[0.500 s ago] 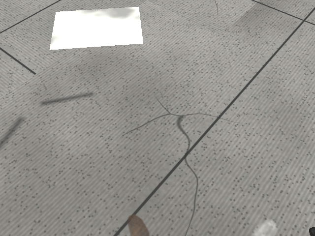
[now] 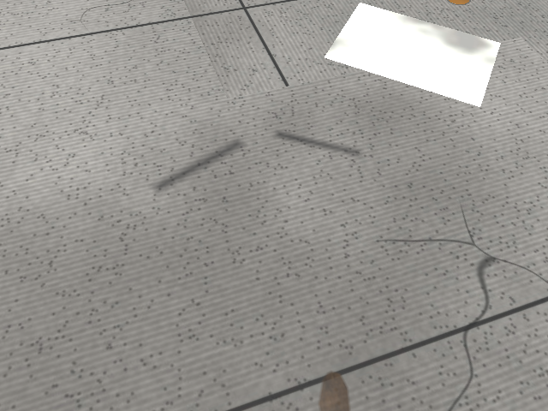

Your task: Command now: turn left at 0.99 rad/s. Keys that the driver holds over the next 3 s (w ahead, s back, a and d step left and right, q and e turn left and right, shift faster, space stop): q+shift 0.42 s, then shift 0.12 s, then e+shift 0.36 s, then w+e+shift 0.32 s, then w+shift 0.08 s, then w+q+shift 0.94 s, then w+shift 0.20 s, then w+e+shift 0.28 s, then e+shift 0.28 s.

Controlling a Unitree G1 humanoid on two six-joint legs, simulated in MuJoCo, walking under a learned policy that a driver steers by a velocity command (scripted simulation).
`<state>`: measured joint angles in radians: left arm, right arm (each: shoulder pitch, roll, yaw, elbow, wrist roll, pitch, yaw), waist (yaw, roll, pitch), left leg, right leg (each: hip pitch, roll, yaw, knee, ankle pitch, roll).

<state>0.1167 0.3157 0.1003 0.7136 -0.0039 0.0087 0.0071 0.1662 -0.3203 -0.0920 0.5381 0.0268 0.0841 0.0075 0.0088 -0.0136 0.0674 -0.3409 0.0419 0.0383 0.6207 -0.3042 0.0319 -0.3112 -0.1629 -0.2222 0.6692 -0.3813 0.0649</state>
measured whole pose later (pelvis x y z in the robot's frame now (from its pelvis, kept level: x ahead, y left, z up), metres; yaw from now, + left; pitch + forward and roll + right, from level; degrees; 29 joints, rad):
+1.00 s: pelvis +0.04 +0.00 +0.02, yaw +17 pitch +3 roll +1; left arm 0.23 0.32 0.09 0.67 -0.04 0.06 -0.02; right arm 0.17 -0.26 -0.06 0.66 0.00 -0.01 -0.04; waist 0.00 -0.01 0.03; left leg -0.16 0.05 0.11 0.41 -0.30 -0.01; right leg -0.52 -0.07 -0.04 0.97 -0.37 0.07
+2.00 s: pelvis +0.79 -0.02 +0.00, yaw +24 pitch +3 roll +0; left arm -0.05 0.27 -0.06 0.55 0.04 -0.07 -0.03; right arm 0.47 -0.32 -0.07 0.87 0.01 -0.07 0.02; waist -0.15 0.01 0.03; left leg 0.11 -0.15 -0.29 0.28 -0.39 0.15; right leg -0.66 -0.08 0.08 0.55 0.03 0.03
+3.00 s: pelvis +1.54 +0.47 -0.02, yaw +28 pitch -1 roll +0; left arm 0.22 0.32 0.05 0.73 0.01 -0.05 -0.04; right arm 0.19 -0.25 0.00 0.76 0.00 -0.10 -0.01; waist 0.02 -0.04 0.11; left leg -0.32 -0.08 -0.07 1.48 -0.50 -0.05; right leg -0.48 0.17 -0.04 0.62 -0.12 -0.18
